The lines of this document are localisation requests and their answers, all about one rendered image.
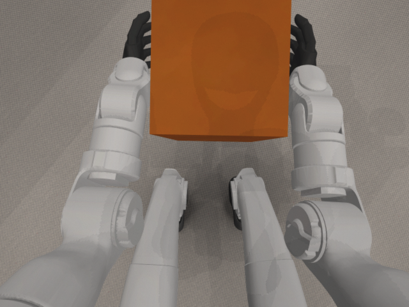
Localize left robot forearm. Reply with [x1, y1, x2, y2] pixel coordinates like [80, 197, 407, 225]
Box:
[61, 57, 150, 236]

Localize robot left hand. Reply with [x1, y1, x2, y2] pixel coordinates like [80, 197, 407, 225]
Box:
[123, 11, 151, 69]

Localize left robot upper arm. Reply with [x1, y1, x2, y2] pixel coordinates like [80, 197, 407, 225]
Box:
[0, 186, 144, 307]

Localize carton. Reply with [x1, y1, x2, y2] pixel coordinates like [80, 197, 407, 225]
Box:
[150, 0, 291, 142]

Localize right robot forearm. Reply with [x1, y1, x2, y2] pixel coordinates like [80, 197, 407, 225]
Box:
[288, 65, 372, 243]

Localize left robot foot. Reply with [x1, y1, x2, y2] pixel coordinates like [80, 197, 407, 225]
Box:
[179, 188, 188, 232]

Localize left robot thigh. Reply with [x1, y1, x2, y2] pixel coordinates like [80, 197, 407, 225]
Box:
[120, 175, 188, 307]

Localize right robot upper arm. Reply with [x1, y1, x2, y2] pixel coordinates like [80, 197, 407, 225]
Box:
[284, 200, 409, 307]

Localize robot right hand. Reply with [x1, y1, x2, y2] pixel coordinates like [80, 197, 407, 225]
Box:
[289, 14, 317, 76]

